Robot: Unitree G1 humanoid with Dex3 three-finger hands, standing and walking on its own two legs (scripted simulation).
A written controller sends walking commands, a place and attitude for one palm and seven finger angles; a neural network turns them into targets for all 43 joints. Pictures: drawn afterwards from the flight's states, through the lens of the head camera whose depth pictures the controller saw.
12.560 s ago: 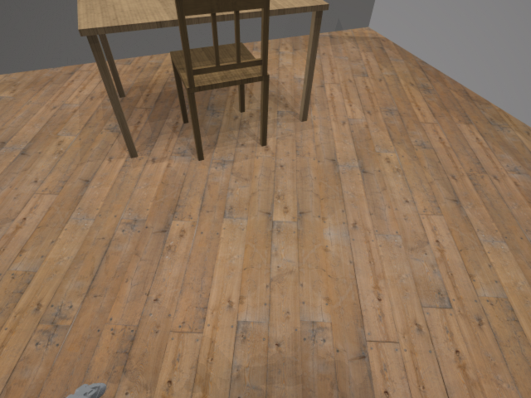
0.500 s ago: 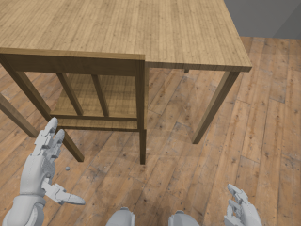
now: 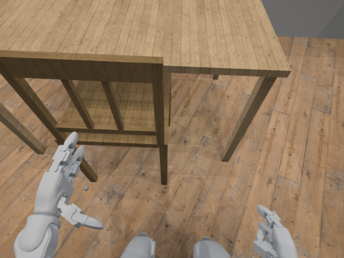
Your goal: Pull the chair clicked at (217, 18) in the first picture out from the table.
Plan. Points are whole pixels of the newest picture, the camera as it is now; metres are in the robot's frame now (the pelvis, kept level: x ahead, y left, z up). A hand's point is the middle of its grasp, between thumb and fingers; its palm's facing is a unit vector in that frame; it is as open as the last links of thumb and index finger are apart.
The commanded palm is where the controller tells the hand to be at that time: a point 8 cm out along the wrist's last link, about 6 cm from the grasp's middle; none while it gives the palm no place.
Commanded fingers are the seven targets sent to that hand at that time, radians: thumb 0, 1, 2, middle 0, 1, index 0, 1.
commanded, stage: aim the fingers beside a spindle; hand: left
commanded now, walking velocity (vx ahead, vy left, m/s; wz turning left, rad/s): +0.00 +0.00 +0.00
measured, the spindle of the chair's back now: (79, 105) +0.53 +0.31 -0.03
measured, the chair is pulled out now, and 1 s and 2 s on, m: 0.00 0.00 0.00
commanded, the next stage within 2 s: push the fingers through the gap in 1.78 s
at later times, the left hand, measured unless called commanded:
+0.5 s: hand (99, 166) +0.31 +0.18 +0.02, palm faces -0.01 -1.00 -0.05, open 16.9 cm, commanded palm +0.29 +0.24 +0.02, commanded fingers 0.00 -0.50 0.30 -0.06 -0.08 -0.06 -0.08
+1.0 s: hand (110, 150) +0.37 +0.17 +0.00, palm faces -0.03 -1.00 -0.03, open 16.9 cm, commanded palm +0.35 +0.23 +0.00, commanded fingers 0.00 -0.50 0.30 -0.06 -0.08 -0.06 -0.08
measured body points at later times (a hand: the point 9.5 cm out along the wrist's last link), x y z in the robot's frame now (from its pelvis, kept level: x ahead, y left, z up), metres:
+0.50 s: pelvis +0.00 +0.00 -0.01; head +0.09 +0.00 +0.43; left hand +0.31 +0.24 +0.02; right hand +0.15 -0.25 -0.11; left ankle +0.02 +0.11 -0.65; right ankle +0.02 -0.10 -0.65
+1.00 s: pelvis -0.01 +0.01 -0.03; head +0.11 +0.01 +0.41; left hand +0.36 +0.23 +0.00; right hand +0.12 -0.25 -0.13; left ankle +0.02 +0.11 -0.65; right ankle +0.02 -0.10 -0.65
